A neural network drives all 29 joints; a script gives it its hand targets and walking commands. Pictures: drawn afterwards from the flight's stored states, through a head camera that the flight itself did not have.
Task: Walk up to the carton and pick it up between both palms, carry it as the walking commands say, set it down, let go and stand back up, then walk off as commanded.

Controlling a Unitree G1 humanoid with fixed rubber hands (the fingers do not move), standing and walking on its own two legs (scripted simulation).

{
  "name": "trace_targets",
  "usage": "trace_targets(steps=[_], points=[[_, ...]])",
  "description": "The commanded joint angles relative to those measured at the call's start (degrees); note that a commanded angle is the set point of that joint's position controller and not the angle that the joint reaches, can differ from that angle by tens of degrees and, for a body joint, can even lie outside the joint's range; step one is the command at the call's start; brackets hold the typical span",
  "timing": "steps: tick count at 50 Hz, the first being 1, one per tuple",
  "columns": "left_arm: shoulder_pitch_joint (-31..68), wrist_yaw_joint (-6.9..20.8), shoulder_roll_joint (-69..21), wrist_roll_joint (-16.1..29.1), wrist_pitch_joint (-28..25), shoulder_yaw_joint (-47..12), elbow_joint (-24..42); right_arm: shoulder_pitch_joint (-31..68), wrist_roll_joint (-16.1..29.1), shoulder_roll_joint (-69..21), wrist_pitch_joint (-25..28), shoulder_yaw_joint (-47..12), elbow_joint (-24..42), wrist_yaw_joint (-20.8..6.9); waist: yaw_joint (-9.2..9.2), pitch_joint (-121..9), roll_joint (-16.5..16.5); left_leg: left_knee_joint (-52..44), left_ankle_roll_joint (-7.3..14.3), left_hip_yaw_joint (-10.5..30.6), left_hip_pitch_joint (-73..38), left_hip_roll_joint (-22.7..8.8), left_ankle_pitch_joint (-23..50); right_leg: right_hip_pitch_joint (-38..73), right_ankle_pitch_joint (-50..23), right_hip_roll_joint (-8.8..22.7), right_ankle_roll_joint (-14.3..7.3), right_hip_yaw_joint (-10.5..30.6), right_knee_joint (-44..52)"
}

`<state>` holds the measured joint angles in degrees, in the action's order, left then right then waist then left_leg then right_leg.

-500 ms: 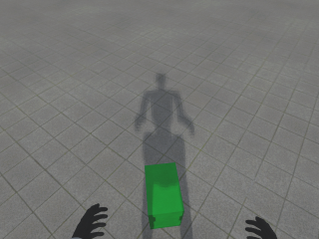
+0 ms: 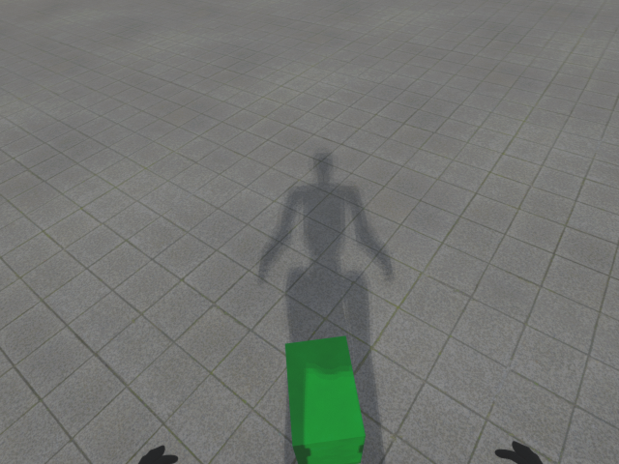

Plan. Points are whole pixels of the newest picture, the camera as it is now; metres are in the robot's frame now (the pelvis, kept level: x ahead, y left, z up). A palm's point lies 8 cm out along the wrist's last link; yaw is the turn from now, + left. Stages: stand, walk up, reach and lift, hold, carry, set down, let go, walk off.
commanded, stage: stand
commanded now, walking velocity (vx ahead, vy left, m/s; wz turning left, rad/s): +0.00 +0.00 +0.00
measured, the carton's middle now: (323, 404) +0.43 +0.06 -0.63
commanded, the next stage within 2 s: walk off in 1.32 s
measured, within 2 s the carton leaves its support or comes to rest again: neither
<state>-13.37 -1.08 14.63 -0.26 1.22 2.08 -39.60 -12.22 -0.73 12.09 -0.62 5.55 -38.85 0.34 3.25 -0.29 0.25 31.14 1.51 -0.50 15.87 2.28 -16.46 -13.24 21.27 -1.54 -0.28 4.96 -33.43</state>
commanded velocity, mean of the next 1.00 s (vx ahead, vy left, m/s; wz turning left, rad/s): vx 0.00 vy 0.00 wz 0.00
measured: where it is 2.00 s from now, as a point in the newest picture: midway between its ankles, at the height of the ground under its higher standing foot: outside the picture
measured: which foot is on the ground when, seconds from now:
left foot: down 0.00-1.00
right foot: down 0.00-1.00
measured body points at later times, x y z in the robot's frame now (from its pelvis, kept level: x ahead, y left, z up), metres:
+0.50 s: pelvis +0.00 +0.00 +0.00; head -0.01 +0.01 +0.45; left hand +0.09 +0.27 -0.12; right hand +0.14 -0.25 -0.11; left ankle +0.00 +0.11 -0.73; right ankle -0.04 -0.11 -0.73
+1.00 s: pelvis -0.02 +0.01 +0.00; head -0.03 +0.01 +0.45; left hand +0.06 +0.28 -0.12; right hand +0.11 -0.25 -0.11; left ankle +0.00 +0.11 -0.73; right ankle -0.04 -0.11 -0.73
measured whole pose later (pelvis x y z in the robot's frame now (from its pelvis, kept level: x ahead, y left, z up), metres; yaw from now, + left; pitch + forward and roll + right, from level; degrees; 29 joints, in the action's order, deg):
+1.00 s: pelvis -0.02 +0.01 +0.00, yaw +0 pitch +0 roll +0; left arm -13.4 -1.4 14.7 -0.6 -0.9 2.1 -50.6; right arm -11.8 -0.7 12.4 1.3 5.5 -48.2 1.0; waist 3.3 -2.0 -0.7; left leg 31.1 1.6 -0.5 15.9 2.2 -15.2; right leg -12.5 19.2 -1.5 -0.1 4.9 -31.8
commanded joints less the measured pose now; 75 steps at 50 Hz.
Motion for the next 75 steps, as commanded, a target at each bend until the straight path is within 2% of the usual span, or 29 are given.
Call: trace_targets(steps=[1,6,7,9,11,13,14,17,18,20,22,24,27,28,29,32,34,37,40,53,54,58,60,61,65,69,71,73,75], points=[[0.4,-1.4,11.9,-2.6,-2.5,2.6,2.7,3.8,-2.1,12.4,1.9,2.1,2.5,0.9,-2.71,-9.5,-4.3,-0.1,1.9,5.9,-10.4,-6.5,21.9,1.9,-22.8,5.3,-0.4,3.1,7.4],[0.6,-1.0,11.6,-2.4,-3.1,2.6,2.0,3.2,-2.0,12.9,2.0,1.6,1.2,0.9,-3.55,-8.0,-0.3,-1.7,1.9,5.7,-8.6,-6.1,18.3,1.0,-17.7,4.8,-0.4,3.2,8.6],[1.8,-1.2,11.9,-3.0,-3.2,2.4,1.9,3.2,-2.0,12.1,2.2,1.4,0.6,0.9,-3.77,-7.2,-2.4,-2.1,1.6,6.1,-8.7,-6.1,17.1,0.8,-17.2,5.0,-0.6,3.6,9.3],[-0.2,-1.2,12.1,-2.7,-3.2,2.7,0.8,4.5,-2.0,12.6,2.2,1.6,0.7,1.0,-2.46,-5.9,-2.1,-2.5,2.5,7.2,-7.2,-6.7,17.7,1.0,-16.8,5.3,-0.8,3.5,9.1],[0.6,-1.1,12.4,-2.9,-3.5,2.6,0.1,4.6,-2.3,12.5,2.4,1.5,0.6,0.9,-3.09,-4.9,-1.1,-3.2,1.7,6.3,-7.0,-6.1,15.4,0.9,-15.4,5.3,-0.8,4.5,10.3],[1.0,-1.0,13.0,-2.8,-3.2,2.6,0.2,5.0,-1.6,12.5,2.6,1.4,-0.1,0.9,-3.12,-7.0,-2.6,-2.7,2.0,6.7,-7.9,-6.3,15.6,1.0,-16.2,5.1,-1.0,3.9,9.4],[-0.8,-0.9,11.6,-2.3,-3.2,2.3,-0.6,5.3,-2.0,12.6,2.8,1.5,0.0,1.0,-2.04,-7.1,-0.5,-3.0,2.3,6.6,-7.7,-6.5,16.3,1.8,-16.1,5.1,-0.8,3.6,9.3],[2.7,-1.2,12.9,-2.7,-3.6,2.5,-0.7,3.4,-1.6,13.3,2.9,1.6,-1.1,1.1,-3.89,-5.4,-1.6,-3.5,2.2,7.3,-8.1,-7.1,17.2,0.2,-16.3,5.3,-0.7,3.8,9.9],[1.3,-1.1,12.6,-2.4,-3.6,2.4,-1.2,4.5,-1.9,13.3,3.1,1.5,-1.7,0.9,-2.79,-5.9,0.2,-4.3,2.0,7.5,-8.8,-7.0,18.3,0.9,-16.7,5.2,-0.6,3.7,9.3],[0.3,-0.9,11.0,-2.7,-3.9,2.3,-1.9,3.5,-1.7,13.3,3.5,1.3,-1.7,1.0,-3.03,-6.6,1.9,-3.9,1.8,7.1,-9.3,-6.8,22.0,1.2,-18.1,4.7,-0.9,2.9,8.7],[0.1,-1.0,12.0,-2.4,-3.8,2.3,-2.5,4.2,-1.5,12.8,3.3,1.5,-2.5,1.2,-2.98,-5.9,-0.9,-4.4,2.4,7.8,-9.2,-7.5,21.3,0.9,-17.1,4.4,-0.5,2.9,8.8],[1.0,-1.1,12.7,-2.5,-4.0,2.5,-2.7,4.7,-1.5,13.3,3.4,1.5,-2.6,0.9,-3.05,-5.2,0.6,-4.0,2.0,7.3,-7.6,-6.5,18.0,1.8,-16.8,5.0,-0.5,3.5,11.1],[1.6,-1.2,13.1,-2.7,-4.0,2.2,-3.8,3.6,-1.4,13.4,3.2,1.4,-2.9,1.2,-4.01,-3.9,-1.4,-4.5,2.2,7.5,-7.7,-6.8,17.6,1.7,-18.5,5.8,-0.7,4.2,10.9],[1.5,-1.2,12.5,-2.3,-3.9,2.4,-4.1,4.6,-1.7,13.8,3.3,1.5,-3.7,1.2,-2.82,-4.9,-0.5,-4.4,2.4,7.5,-8.6,-6.9,18.3,2.2,-17.7,5.5,-0.7,3.9,10.9],[1.4,-1.1,13.3,-2.5,-4.1,2.2,-4.4,4.6,-1.2,12.9,3.4,1.3,-3.1,1.4,-3.37,-5.6,-2.5,-4.5,2.2,7.6,-9.1,-7.0,18.3,1.9,-18.1,5.3,-0.8,4.0,10.7],[1.5,-1.1,12.5,-2.4,-4.4,2.5,-4.7,4.1,-1.2,13.1,3.3,1.0,-4.8,1.2,-2.86,-6.0,0.6,-4.0,2.3,7.6,-8.8,-6.9,20.5,3.6,-19.4,5.6,-1.2,4.4,10.4],[0.7,-0.9,13.0,-2.4,-4.4,2.3,-5.0,3.1,-1.2,13.6,3.5,1.1,-4.9,1.2,-3.18,-5.7,0.8,-5.0,1.7,8.1,-9.2,-7.2,22.9,2.9,-20.8,5.5,-0.7,3.8,9.6],[0.8,-1.2,12.5,-2.5,-4.2,2.1,-6.1,4.7,-1.4,13.2,3.3,1.2,-5.8,1.3,-2.62,-4.9,-2.3,-4.4,2.3,7.6,-8.3,-7.2,20.3,3.0,-19.3,5.4,-0.9,3.3,10.1],[0.4,-1.1,12.6,-2.3,-4.1,2.3,-6.9,4.4,-1.1,14.2,3.7,1.4,-6.3,1.4,-2.88,-5.5,0.6,-5.7,1.9,8.9,-8.9,-7.8,22.6,2.6,-18.9,4.9,-0.7,3.3,9.0],[1.7,-0.9,13.2,-2.3,-4.5,2.3,-9.4,4.0,-0.8,12.5,3.6,0.9,-8.0,1.3,-3.43,-2.4,0.4,-7.0,2.3,8.0,-7.7,-7.5,17.8,2.6,-16.3,6.0,-1.3,5.0,11.6],[0.5,-1.0,12.0,-2.3,-4.4,2.1,-9.5,5.1,-1.0,12.7,3.7,1.1,-7.9,1.4,-2.51,-4.1,0.0,-6.3,2.3,8.3,-8.9,-8.0,18.5,3.0,-16.5,5.9,-1.5,5.0,11.6],[0.6,-0.8,12.0,-2.3,-4.6,2.2,-10.6,4.9,-1.1,12.6,3.8,1.1,-8.4,1.3,-2.87,-2.8,-1.8,-7.3,2.0,8.8,-8.1,-7.7,14.5,2.7,-14.4,5.7,-1.2,4.7,12.0],[1.3,-0.8,12.2,-1.9,-4.2,2.0,-10.5,5.0,-1.0,13.4,3.7,0.7,-9.3,1.3,-2.4,1.1,1.2,-8.6,2.3,8.5,-5.5,-7.4,11.8,1.3,-11.9,6.1,-1.3,5.9,13.5],[1.9,-0.9,12.9,-2.4,-4.2,2.0,-11.1,4.9,-1.0,13.0,3.7,1.0,-9.7,1.2,-3.34,-0.3,0.7,-8.1,2.3,8.4,-6.3,-7.4,10.5,0.5,-11.5,6.1,-1.3,5.8,13.8],[1.6,-0.6,12.3,-2.1,-4.2,2.0,-11.3,4.8,-1.1,13.9,3.9,1.0,-10.3,0.9,-2.85,0.1,0.1,-9.7,2.1,9.4,-6.4,-8.1,6.3,0.1,-7.1,5.8,-1.2,5.6,13.3],[0.7,-0.6,12.4,-2.1,-4.1,1.9,-12.4,5.6,-1.0,14.2,3.8,0.8,-10.9,1.0,-2.31,2.7,3.2,-12.6,2.2,11.1,-4.1,-8.4,3.7,-0.2,-7.2,5.2,-1.5,5.3,13.0],[0.0,-0.5,12.4,-2.3,-4.0,1.9,-13.5,6.2,-1.2,14.5,4.0,1.1,-11.0,0.7,-1.8,3.5,1.2,-12.8,2.0,11.4,-3.6,-8.8,1.9,-0.3,-6.8,5.5,-1.5,5.2,13.0],[1.2,-0.2,12.1,-2.1,-3.9,1.9,-13.6,4.1,-0.7,14.5,3.8,1.1,-11.9,1.0,-2.86,2.1,-0.1,-12.3,1.7,11.3,-5.4,-8.7,3.4,-0.6,-6.6,5.1,-1.3,4.4,13.2],[0.1,-0.4,12.1,-1.7,-4.1,1.6,-14.2,3.7,-0.7,14.4,3.8,1.2,-11.9,0.8,-2.34,2.1,1.8,-12.5,1.9,11.2,-5.4,-9.0,3.4,-0.2,-8.1,5.4,-1.2,4.9,13.5]])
